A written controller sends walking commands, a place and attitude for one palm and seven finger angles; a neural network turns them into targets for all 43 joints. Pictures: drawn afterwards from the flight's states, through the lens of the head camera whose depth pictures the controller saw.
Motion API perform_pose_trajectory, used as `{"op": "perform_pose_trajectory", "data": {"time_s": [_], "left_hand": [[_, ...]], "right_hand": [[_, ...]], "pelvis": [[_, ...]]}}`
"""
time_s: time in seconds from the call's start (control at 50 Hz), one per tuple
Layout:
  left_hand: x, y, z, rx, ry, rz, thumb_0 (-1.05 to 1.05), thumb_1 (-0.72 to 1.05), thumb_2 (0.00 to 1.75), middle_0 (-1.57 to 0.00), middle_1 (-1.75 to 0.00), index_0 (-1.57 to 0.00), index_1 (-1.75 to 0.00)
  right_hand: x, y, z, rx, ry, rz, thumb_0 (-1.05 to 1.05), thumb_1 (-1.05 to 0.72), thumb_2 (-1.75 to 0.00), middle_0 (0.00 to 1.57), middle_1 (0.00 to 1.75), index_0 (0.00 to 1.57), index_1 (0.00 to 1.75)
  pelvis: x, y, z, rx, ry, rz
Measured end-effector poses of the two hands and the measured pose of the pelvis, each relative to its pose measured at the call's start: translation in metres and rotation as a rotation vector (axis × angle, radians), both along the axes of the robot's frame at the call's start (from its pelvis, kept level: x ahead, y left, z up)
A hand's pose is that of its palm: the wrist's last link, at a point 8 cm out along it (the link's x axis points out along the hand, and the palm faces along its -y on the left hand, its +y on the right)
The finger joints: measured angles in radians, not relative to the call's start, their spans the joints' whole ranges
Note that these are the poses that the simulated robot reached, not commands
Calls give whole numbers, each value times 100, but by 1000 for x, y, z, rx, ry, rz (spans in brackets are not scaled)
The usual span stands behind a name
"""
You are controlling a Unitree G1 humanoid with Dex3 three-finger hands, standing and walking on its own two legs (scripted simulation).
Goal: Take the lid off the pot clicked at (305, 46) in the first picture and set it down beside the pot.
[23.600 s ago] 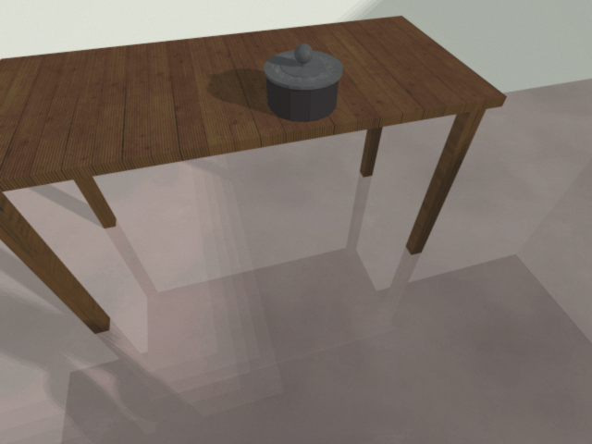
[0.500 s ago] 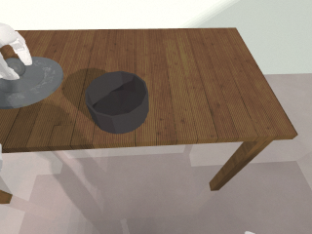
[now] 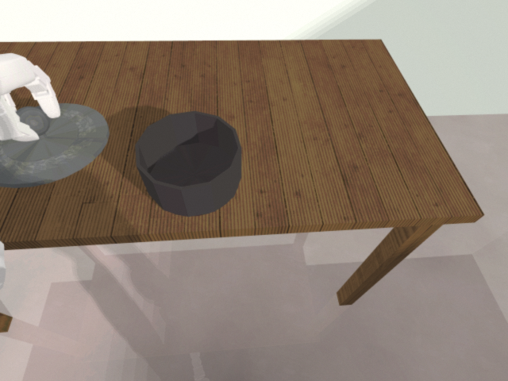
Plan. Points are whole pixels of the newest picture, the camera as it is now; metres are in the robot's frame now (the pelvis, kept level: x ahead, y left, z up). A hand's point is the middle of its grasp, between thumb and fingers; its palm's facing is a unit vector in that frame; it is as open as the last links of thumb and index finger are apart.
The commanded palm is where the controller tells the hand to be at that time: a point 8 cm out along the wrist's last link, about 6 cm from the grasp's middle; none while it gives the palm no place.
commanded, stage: lower the lid onto the table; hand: left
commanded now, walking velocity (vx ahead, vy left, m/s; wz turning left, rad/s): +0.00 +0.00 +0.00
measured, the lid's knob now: (32, 121) +0.48 +0.32 +0.13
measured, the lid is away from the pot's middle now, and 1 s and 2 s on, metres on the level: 0.22 0.23 0.24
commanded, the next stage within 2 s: open the fingers wide in 1.58 s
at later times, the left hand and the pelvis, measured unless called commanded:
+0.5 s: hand (27, 140) +0.44 +0.32 +0.13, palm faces -0.43 -0.11 -0.89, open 7.5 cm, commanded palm +0.48 +0.32 +0.19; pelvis -0.01 +0.00 +0.00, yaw +0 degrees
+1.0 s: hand (38, 148) +0.46 +0.32 +0.10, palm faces -0.47 -0.13 -0.87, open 7.5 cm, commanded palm +0.49 +0.33 +0.16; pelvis +0.00 +0.00 -0.01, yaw -1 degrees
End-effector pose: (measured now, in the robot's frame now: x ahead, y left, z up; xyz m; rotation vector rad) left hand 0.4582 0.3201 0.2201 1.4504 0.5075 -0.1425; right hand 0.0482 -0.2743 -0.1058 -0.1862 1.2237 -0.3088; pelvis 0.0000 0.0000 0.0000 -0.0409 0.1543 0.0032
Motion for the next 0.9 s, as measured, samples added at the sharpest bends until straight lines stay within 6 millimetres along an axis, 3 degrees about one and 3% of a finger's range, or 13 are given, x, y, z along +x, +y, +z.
{"op": "perform_pose_trajectory", "data": {"time_s": [0.22, 0.36, 0.9], "left_hand": [[-12, 12, -14, 16, 37, 25, -4, 22, 76, -78, -98, -68, -94], [-15, 4, -26, 20, 54, -24, -3, 22, 76, -78, -98, -68, -94], [9, 2, -57, -6, 68, -14, -3, 23, 76, -78, -98, -68, -94]], "right_hand": [[-7, 5, -4, 16, 33, 1, 0, -90, -90, 20, 30, 20, 30], [-7, 3, -2, -11, 29, 11, 0, -90, -90, 20, 30, 21, 30], [-46, -2, -4, -42, 106, -74, 0, -90, -90, 20, 30, 21, 30]], "pelvis": [[-3, 2, -1, -3, 11, 5], [-6, 2, -3, -6, 9, 9], [1, 1, -7, -7, 52, -22]]}}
